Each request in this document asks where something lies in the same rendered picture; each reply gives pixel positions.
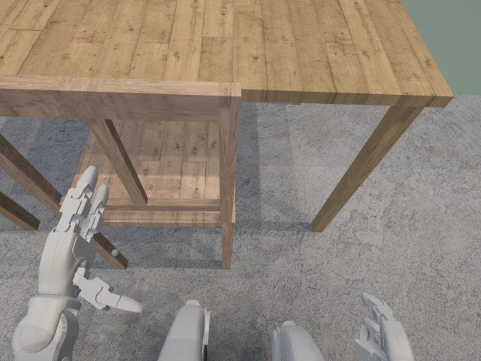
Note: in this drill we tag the left robot hand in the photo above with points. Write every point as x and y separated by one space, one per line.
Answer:
71 242

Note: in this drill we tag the robot thigh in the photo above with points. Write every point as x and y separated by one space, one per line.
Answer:
188 335
293 343

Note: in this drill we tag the robot left thigh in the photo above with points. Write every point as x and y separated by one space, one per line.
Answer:
188 335

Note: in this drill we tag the right robot hand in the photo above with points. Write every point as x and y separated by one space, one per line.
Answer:
391 342

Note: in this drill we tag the chair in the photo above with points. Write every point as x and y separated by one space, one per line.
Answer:
166 149

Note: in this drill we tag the robot left forearm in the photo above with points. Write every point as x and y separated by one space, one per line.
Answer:
49 331

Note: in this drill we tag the robot right thigh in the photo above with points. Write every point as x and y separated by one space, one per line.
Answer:
293 343

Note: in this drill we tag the table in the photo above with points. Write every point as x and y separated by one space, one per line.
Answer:
345 52

